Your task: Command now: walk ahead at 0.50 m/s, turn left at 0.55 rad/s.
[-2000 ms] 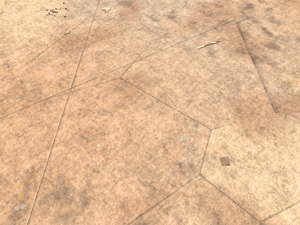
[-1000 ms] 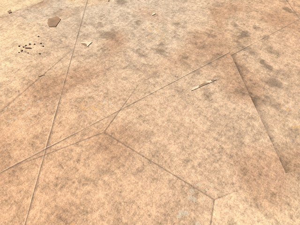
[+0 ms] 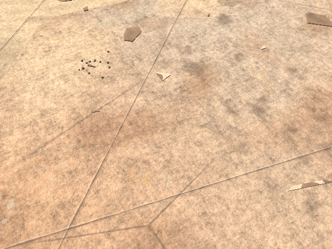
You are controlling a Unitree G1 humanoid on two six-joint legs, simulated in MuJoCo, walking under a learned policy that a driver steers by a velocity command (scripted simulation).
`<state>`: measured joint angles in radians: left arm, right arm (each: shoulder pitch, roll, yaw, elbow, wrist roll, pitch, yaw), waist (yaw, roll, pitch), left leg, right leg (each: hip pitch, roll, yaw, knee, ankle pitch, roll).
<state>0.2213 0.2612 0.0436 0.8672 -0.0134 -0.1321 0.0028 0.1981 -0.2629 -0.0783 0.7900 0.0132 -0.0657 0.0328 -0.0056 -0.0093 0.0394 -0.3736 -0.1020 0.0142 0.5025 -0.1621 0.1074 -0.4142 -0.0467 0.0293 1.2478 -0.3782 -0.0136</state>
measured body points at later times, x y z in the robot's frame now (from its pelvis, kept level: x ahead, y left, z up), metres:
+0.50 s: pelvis +0.28 -0.04 +0.00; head +0.30 -0.03 +0.45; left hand +0.35 +0.26 -0.09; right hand +0.44 -0.28 -0.11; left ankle +0.16 +0.07 -0.64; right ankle +0.35 -0.13 -0.73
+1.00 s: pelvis +0.49 +0.12 +0.00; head +0.52 +0.15 +0.45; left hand +0.41 +0.40 -0.13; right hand +0.76 -0.02 -0.09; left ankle +0.49 +0.22 -0.73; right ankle +0.47 -0.07 -0.63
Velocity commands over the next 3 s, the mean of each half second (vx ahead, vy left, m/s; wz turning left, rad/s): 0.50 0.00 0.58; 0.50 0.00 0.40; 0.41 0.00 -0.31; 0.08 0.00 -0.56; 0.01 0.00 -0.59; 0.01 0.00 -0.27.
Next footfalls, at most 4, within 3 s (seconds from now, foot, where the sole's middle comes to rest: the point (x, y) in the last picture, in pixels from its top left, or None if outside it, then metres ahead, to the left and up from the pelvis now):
0.36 right None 0.39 -0.12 -0.77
0.88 left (110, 229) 0.53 0.24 -0.77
1.42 right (135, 150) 0.90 0.16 -0.77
1.90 left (88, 153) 0.89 0.38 -0.77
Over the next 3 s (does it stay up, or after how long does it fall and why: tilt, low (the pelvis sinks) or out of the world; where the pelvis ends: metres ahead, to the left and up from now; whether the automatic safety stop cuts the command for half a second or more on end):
stays up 0.83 0.24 0.00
